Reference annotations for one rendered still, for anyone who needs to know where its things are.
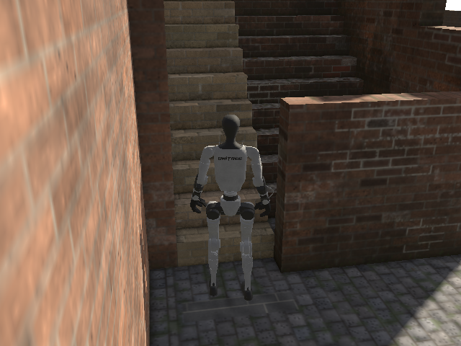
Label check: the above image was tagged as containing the right robot upper arm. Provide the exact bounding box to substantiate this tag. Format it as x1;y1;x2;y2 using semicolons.
246;146;264;187

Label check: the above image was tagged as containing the right robot forearm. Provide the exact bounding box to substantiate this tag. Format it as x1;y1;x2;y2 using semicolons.
256;176;270;205

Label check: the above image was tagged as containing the left robot forearm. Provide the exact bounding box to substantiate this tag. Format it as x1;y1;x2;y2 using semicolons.
192;174;204;200

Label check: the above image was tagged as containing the left robot upper arm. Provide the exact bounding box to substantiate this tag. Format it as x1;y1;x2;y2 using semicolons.
197;146;215;185

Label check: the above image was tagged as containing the right robot hand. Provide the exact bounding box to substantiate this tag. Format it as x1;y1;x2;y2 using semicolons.
254;202;271;217

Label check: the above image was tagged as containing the robot right foot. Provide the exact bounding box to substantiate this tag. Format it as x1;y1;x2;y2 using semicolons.
241;281;253;301

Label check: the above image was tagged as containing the left robot hand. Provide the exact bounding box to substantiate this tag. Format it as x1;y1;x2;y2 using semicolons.
190;198;207;213

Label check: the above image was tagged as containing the robot head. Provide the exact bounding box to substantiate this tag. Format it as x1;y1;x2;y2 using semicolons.
218;115;243;149

